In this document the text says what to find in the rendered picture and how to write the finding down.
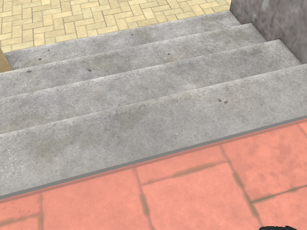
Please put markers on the stairs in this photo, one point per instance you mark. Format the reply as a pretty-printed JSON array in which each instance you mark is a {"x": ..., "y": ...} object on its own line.
[{"x": 68, "y": 79}]

